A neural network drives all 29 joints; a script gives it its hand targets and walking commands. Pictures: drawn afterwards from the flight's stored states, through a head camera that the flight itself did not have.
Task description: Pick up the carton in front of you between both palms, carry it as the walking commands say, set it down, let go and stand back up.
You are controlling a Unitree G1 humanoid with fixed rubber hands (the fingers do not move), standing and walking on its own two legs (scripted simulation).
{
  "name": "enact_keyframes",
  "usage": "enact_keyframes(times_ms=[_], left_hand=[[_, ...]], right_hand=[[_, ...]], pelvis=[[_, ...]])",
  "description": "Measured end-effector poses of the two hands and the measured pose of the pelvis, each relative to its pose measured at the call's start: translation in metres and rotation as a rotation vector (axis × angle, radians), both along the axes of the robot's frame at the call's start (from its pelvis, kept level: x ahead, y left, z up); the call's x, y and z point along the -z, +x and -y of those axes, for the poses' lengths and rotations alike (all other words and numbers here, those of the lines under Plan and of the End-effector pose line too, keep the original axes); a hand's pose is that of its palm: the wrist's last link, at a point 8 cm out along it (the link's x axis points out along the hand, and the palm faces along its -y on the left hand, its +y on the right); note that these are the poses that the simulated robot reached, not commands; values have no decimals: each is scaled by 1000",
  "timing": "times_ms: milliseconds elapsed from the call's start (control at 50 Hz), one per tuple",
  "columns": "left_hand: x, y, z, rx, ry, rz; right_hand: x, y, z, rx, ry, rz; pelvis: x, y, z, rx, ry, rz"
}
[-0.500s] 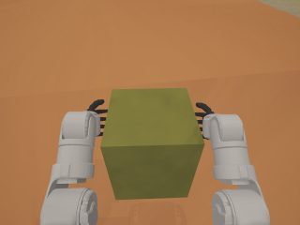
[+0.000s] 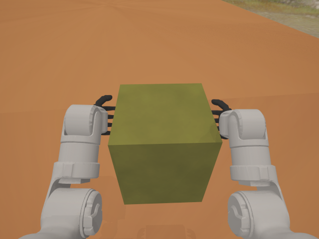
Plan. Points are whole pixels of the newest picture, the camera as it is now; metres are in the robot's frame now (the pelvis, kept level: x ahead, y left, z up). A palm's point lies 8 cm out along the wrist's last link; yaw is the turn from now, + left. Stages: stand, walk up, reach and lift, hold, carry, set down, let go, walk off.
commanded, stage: carry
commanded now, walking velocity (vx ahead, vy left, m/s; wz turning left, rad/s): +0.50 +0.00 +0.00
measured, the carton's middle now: (162, 145) +0.35 +0.00 +0.10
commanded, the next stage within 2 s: none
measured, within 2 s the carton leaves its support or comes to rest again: neither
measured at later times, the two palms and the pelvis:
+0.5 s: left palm (117, 76) +0.56 +0.15 +0.19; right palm (207, 70) +0.61 -0.15 +0.20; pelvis +0.21 -0.06 +0.04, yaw +2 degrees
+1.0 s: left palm (151, 24) +0.93 +0.05 +0.26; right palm (219, 31) +0.88 -0.25 +0.25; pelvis +0.51 -0.04 +0.10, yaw -2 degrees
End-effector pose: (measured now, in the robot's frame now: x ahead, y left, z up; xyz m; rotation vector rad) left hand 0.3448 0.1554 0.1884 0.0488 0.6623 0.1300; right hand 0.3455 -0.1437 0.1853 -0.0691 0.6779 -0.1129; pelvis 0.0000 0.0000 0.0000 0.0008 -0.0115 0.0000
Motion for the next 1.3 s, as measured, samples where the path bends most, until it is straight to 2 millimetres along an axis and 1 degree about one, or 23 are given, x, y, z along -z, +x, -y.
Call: enact_keyframes(times_ms=[60, 100, 160, 220, 280, 300, 340, 420, 480, 540, 640, 680, 740, 780, 800, 880, 940, 1020, 1060, 1100, 1160, 1240, 1300], left_hand=[[-5, 20, -3, 1, -5, -6], [-5, 35, -2, 9, -5, -28], [-5, 62, 7, 26, -3, -75], [-5, 96, 21, 41, -9, -96], [-6, 130, 32, 30, -14, -77], [-6, 140, 32, 15, -14, -64], [-3, 154, 27, -35, -10, -48], [7, 176, 13, -113, -33, -96], [1, 203, 8, -145, -44, -109], [-15, 242, 9, -159, -48, -73], [-42, 321, 19, -144, -42, -14], [-47, 355, 24, -127, -36, -11], [-46, 408, 33, -86, -28, -25], [-42, 445, 43, -42, -38, -39], [-41, 462, 50, -15, -44, -49], [-45, 518, 80, 62, -51, -85], [-58, 554, 96, 84, -64, -71], [-80, 598, 105, 73, -78, -6], [-90, 618, 105, 51, -71, 23], [-96, 634, 102, 24, -57, 43], [-96, 652, 96, -14, -29, 8], [-85, 663, 83, -63, -37, -75], [-86, 672, 75, -86, -47, -75]], right_hand=[[-6, 19, -3, 3, -2, -6], [-4, 29, -2, 14, 2, -27], [5, 44, 6, 36, 12, -75], [10, 68, 20, 52, 14, -96], [7, 107, 31, 54, 26, -76], [6, 123, 32, 43, 32, -64], [3, 157, 27, 7, 43, -48], [-3, 210, 12, -48, 41, -98], [-11, 248, 6, -68, 45, -113], [-24, 288, 7, -69, 65, -79], [-42, 355, 18, -36, 103, -19], [-44, 383, 24, -19, 107, -13], [-40, 423, 34, 14, 95, -23], [-37, 443, 44, 48, 69, -34], [-35, 450, 51, 70, 58, -42], [-35, 476, 78, 149, 52, -74], [-48, 503, 93, 188, 65, -57], [-75, 553, 102, 194, 76, 9], [-86, 581, 103, 173, 81, 36], [-92, 609, 102, 136, 79, 55], [-94, 644, 95, 74, 83, 17], [-92, 675, 82, 15, 70, -67], [-96, 693, 74, -7, 63, -68]], pelvis=[[5, 17, -2, 9, 7, -8], [5, 29, -4, 15, 6, -14], [0, 49, -5, 0, -9, -31], [-5, 70, 1, -22, -21, -38], [-4, 98, 10, -31, -44, -28], [-2, 108, 15, -31, -47, -17], [-2, 129, 27, -35, -46, -1], [-23, 168, 45, -32, -24, -13], [-38, 197, 54, -40, -5, -27], [-47, 229, 58, -42, 9, -43], [-53, 293, 56, -29, 23, -71], [-53, 324, 52, -20, 33, -82], [-51, 373, 44, -10, 46, -80], [-53, 404, 39, 6, 57, -63], [-57, 416, 37, 7, 55, -60], [-79, 454, 32, 7, 31, -59], [-93, 482, 33, 21, 14, -61], [-101, 523, 43, 30, 4, -70], [-99, 547, 52, 31, 5, -67], [-92, 573, 63, 27, 3, -56], [-96, 601, 75, 14, -12, -53], [-111, 627, 86, -6, 12, -64], [-116, 642, 89, -14, 18, -61]])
